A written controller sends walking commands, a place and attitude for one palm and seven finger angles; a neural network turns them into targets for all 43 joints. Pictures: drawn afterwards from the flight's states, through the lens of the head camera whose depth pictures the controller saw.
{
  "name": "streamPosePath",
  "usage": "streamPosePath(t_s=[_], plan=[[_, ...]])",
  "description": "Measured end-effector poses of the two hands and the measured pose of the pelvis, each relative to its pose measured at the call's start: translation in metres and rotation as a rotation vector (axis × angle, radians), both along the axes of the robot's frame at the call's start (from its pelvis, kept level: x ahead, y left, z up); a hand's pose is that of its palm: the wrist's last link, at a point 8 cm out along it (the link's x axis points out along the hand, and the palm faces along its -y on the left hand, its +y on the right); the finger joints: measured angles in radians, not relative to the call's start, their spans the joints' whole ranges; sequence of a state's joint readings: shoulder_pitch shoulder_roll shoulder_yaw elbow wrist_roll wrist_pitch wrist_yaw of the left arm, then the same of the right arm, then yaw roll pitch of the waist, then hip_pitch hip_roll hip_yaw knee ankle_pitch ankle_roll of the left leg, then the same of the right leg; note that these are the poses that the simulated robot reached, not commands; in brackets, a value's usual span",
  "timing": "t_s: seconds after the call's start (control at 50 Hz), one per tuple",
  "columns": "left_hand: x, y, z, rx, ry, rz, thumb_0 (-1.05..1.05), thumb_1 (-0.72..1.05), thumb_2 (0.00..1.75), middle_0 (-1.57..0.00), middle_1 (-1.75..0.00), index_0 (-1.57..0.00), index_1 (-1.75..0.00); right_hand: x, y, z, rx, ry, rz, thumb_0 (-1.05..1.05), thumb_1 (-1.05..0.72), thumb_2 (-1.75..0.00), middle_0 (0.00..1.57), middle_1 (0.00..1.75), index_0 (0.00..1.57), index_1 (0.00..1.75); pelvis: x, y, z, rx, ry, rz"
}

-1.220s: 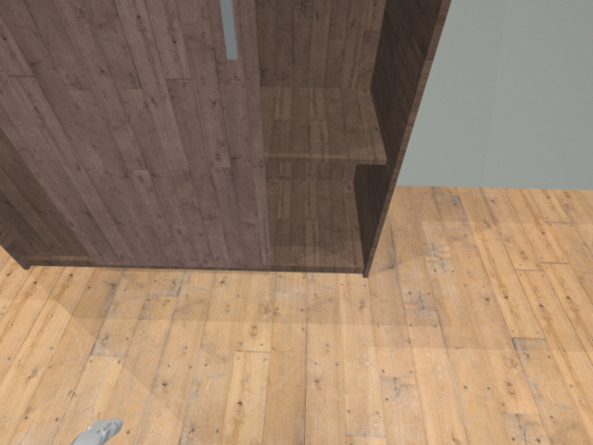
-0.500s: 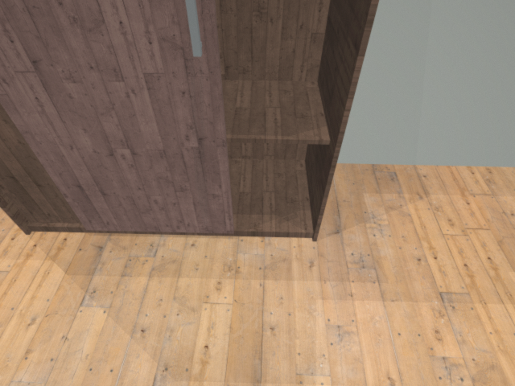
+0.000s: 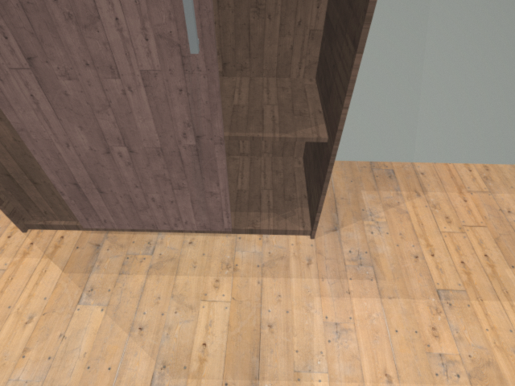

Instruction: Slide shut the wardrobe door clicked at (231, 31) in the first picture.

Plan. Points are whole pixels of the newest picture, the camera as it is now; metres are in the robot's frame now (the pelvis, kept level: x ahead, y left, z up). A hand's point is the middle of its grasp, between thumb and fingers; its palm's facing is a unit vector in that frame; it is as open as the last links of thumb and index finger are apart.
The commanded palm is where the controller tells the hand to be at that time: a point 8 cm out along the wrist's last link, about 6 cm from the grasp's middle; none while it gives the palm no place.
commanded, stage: look at it before walking up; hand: left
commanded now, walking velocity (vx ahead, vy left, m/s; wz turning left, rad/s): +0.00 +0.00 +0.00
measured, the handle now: out of the picture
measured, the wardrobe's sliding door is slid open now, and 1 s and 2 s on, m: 0.37 0.37 0.37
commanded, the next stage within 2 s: take the last steps up to it in 0.32 s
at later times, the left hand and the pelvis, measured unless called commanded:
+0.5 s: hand out of the picture +0.08 +0.25 -0.15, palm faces -0.02 -0.94 -0.34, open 7.4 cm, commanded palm none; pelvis +0.01 +0.00 +0.00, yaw +0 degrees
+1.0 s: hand out of the picture +0.12 +0.24 -0.18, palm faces +0.04 -0.99 -0.15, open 7.4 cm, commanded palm none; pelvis +0.13 +0.06 +0.00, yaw +1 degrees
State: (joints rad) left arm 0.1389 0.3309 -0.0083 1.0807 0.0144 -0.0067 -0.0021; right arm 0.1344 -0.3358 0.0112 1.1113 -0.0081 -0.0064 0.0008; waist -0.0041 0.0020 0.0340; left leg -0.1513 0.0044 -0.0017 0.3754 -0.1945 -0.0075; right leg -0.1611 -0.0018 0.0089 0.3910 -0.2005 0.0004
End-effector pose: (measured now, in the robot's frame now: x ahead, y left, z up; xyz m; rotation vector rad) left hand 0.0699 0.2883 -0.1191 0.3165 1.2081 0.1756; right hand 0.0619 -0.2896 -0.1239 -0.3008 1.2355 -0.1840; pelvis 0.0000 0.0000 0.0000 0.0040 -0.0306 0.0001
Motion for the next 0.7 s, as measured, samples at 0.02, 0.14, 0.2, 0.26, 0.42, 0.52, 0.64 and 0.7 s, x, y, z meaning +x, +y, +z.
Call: streamPosePath(t_s=[0.02,0.14,0.2,0.26,0.42,0.52,0.64,0.7], plan=[[0.000,0.000,0.000,0.001,0.001,0.001,0.00,0.90,0.90,-0.20,-0.30,-0.21,-0.30,0.001,0.000,0.000,0.000,-0.001,0.000,0.00,-0.90,-0.89,0.20,0.30,0.20,0.30,0.001,0.000,0.000,0.000,0.000,0.000],[0.002,0.002,0.001,0.006,0.002,0.004,0.01,0.90,0.90,-0.20,-0.30,-0.21,-0.30,0.009,0.000,0.001,-0.002,-0.012,0.003,0.00,-0.90,-0.89,0.20,0.30,0.20,0.30,0.004,0.000,0.000,0.000,-0.001,-0.001],[0.004,0.003,0.002,0.008,0.000,0.005,0.01,0.90,0.90,-0.20,-0.30,-0.20,-0.30,0.013,0.000,0.002,-0.003,-0.019,0.006,0.00,-0.90,-0.89,0.20,0.30,0.20,0.30,0.005,0.000,0.001,0.000,-0.002,-0.001],[0.005,0.003,0.002,0.009,-0.003,0.005,0.01,0.90,0.90,-0.20,-0.30,-0.20,-0.30,0.017,0.000,0.003,-0.003,-0.026,0.008,0.00,-0.90,-0.89,0.20,0.30,0.20,0.30,0.007,0.000,0.001,0.000,-0.002,-0.001],[0.009,0.003,0.004,0.012,-0.010,0.004,0.01,0.90,0.90,-0.20,-0.30,-0.20,-0.30,0.024,-0.001,0.004,-0.004,-0.039,0.012,0.00,-0.90,-0.89,0.20,0.30,0.20,0.30,0.008,0.000,0.001,0.000,-0.004,-0.001],[0.008,0.001,0.002,0.010,-0.007,0.012,0.00,0.90,0.90,-0.20,-0.30,-0.20,-0.30,0.022,0.001,0.002,-0.002,-0.029,0.014,0.00,-0.90,-0.89,0.20,0.30,0.20,0.30,0.010,-0.001,0.001,-0.001,-0.001,0.001],[-0.011,-0.013,-0.016,-0.059,0.039,0.061,0.00,0.91,0.90,-0.20,-0.30,-0.20,-0.30,0.006,0.023,-0.011,0.035,0.053,0.011,0.00,-0.91,-0.89,0.20,0.30,0.20,0.30,0.027,0.006,-0.004,-0.017,0.010,0.016],[-0.028,-0.017,-0.027,-0.107,0.080,0.109,0.00,0.90,0.90,-0.20,-0.30,-0.20,-0.30,-0.001,0.042,-0.013,0.048,0.107,0.007,0.00,-0.91,-0.89,0.20,0.30,0.20,0.30,0.040,0.016,-0.006,-0.025,0.014,0.034]])
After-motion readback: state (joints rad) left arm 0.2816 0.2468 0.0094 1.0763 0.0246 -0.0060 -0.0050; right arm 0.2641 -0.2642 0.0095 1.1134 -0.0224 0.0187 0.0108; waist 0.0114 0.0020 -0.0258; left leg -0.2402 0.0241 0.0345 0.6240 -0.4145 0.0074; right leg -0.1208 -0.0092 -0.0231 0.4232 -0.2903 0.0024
